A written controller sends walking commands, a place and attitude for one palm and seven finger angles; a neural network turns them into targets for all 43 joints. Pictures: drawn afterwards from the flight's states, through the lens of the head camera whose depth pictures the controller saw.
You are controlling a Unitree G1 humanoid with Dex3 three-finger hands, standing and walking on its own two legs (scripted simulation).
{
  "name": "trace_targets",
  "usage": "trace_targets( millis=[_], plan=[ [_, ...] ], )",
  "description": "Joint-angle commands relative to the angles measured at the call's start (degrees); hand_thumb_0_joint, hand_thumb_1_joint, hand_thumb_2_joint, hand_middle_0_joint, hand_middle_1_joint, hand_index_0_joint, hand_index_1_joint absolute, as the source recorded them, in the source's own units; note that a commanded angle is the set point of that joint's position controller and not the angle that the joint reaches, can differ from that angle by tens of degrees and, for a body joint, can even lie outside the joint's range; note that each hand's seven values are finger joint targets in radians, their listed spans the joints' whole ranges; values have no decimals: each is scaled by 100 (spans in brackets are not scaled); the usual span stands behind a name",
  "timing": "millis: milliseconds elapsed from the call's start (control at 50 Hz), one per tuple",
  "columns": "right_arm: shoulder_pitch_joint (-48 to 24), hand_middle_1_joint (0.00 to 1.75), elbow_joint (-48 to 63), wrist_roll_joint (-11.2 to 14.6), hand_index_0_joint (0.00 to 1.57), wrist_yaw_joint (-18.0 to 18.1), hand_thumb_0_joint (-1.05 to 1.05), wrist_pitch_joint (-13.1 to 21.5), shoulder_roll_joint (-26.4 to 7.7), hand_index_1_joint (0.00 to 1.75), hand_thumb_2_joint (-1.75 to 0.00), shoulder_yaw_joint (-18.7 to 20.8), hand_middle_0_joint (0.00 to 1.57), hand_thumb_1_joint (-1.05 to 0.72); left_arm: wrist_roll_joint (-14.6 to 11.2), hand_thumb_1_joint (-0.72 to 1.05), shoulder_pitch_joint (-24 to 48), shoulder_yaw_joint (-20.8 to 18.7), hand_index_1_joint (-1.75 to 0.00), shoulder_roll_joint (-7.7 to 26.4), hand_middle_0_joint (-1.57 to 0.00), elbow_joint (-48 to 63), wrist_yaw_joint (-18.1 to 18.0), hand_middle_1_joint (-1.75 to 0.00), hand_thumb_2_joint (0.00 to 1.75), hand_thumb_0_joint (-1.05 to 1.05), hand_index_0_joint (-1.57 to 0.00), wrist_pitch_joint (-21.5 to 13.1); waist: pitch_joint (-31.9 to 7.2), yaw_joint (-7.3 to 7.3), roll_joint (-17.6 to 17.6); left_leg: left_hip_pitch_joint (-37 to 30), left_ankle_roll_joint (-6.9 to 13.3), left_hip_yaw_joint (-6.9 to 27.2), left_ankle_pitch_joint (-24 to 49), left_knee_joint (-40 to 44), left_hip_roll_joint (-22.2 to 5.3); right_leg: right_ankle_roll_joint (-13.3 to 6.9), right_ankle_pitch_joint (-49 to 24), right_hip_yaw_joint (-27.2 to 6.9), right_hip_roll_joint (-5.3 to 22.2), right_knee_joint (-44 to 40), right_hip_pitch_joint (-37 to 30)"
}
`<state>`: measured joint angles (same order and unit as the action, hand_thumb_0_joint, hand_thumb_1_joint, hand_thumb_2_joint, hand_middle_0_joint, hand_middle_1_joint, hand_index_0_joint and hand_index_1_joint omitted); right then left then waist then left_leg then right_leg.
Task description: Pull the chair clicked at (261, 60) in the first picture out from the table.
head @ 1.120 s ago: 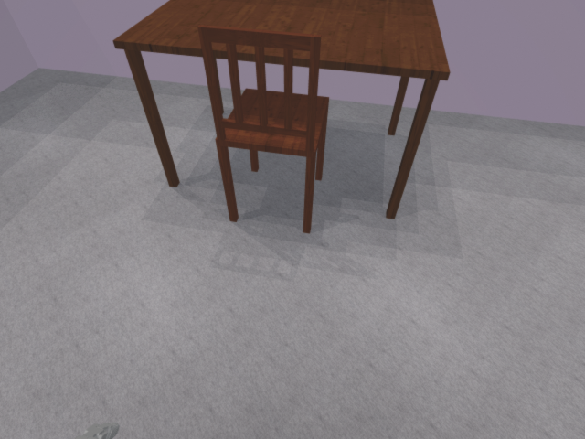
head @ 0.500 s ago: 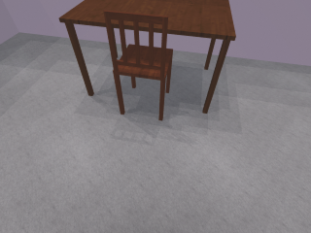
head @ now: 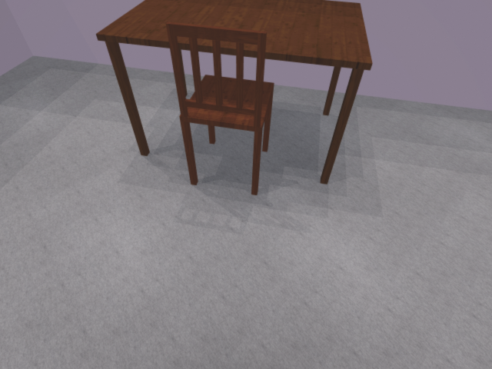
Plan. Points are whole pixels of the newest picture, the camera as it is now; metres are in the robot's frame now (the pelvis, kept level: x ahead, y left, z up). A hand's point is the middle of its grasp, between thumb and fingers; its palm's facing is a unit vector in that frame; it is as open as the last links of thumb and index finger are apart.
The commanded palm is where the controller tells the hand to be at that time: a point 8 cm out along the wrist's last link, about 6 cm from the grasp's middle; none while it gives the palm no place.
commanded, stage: look at it before walking up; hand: left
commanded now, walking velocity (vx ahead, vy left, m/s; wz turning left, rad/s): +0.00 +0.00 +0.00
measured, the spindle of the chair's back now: (217, 74) +1.17 +0.18 -0.10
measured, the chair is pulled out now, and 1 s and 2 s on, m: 0.00 0.00 0.00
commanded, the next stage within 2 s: walk to a spot facing it in 0.32 s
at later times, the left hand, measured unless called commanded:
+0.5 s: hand out of the picture +0.07 +0.24 -0.16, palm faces -0.02 -0.95 -0.31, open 7.3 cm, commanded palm none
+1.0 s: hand out of the picture +0.10 +0.28 -0.18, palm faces +0.18 -0.97 -0.14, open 7.4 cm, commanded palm none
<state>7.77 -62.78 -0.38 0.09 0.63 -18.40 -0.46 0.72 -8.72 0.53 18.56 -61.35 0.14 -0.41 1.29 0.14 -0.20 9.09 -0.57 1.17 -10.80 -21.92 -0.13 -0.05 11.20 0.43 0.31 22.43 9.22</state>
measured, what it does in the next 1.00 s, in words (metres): walks ahead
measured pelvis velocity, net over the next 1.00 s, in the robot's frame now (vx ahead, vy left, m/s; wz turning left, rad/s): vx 0.13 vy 0.10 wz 0.15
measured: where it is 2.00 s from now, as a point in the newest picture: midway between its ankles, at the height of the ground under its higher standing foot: (213, 317)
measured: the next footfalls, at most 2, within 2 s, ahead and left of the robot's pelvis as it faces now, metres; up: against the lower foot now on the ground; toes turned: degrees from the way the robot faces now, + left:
right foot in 1.36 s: +0.44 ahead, +0.07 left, +0.00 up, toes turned -4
left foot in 1.88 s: +0.54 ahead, +0.25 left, +0.00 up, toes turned +1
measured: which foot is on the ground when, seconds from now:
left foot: down 0.00-1.00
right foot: down 0.00-0.76, up 0.78-1.00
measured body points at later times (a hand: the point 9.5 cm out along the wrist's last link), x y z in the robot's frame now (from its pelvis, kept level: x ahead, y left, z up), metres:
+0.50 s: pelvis +0.01 +0.00 +0.00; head +0.01 +0.00 +0.45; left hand +0.07 +0.29 -0.14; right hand +0.08 -0.29 -0.14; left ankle +0.01 +0.13 -0.74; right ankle +0.01 -0.12 -0.74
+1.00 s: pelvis +0.13 +0.10 +0.00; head +0.13 +0.13 +0.45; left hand +0.09 +0.33 -0.17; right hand +0.09 -0.11 -0.14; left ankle +0.08 +0.14 -0.74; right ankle +0.17 -0.05 -0.65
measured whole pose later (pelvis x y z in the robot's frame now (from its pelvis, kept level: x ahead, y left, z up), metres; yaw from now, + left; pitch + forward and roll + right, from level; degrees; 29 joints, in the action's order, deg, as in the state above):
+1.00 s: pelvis +0.13 +0.10 +0.00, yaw +8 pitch -1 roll -2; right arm 25.9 -64.7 -0.2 1.4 4.5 -5.0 0.2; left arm 1.7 -17.8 -3.0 11.2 -62.5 0.9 -0.5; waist 0.9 -0.2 -2.4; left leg 3.5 5.6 -6.1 -14.6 -18.6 3.0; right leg 0.8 11.0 2.5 5.2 65.0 31.8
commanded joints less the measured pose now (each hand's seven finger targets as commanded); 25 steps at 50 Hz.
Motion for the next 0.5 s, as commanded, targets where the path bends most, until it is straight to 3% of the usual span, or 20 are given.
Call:
trace_targets(
  millis=[0,140,400,420,440,480],
  plan=[
    [-192,30,316,-16,20,46,0,99,-1114,30,-90,211,20,-90,0,90,194,-238,-30,1162,-20,321,-86,-30,90,0,-20,-102,-93,5,-1,134,197,579,305,403,-582,-151,74,-671,613,-510,64],
    [-206,30,300,-9,20,49,0,113,-1123,30,-90,208,20,-90,-8,90,140,-238,-30,1164,-20,298,-84,-30,90,0,-20,-123,-319,2,30,-8,192,563,569,368,-615,-155,-289,-648,637,-465,-98],
    [-237,30,265,-3,20,59,0,106,-1111,30,-90,200,20,-90,-13,90,99,-222,-30,1156,-20,257,-99,-30,90,0,-20,-132,-226,7,36,-74,175,532,718,392,-626,-153,-554,-628,655,-492,-128],
    [-69,30,170,-27,20,42,0,59,-664,30,-90,98,20,-90,-26,90,-128,-143,-30,719,-20,147,-114,-30,90,0,-20,-86,-362,15,32,-54,129,479,523,304,-586,-80,-218,-576,667,-511,-224],
    [121,30,117,-42,20,27,0,3,-408,30,-90,42,20,-90,-13,90,-308,-101,-30,519,-20,86,-121,-30,90,0,-20,-30,-262,29,-72,110,101,407,54,192,-499,-45,436,-569,655,-503,-214],
    [239,30,157,-78,20,-2,0,-56,-330,30,-90,60,20,-90,28,90,-587,-178,-30,634,-20,62,-92,-30,90,0,-20,32,42,137,-439,839,128,238,-1108,-233,-220,-166,1903,-840,813,-755,-278]
  ],
)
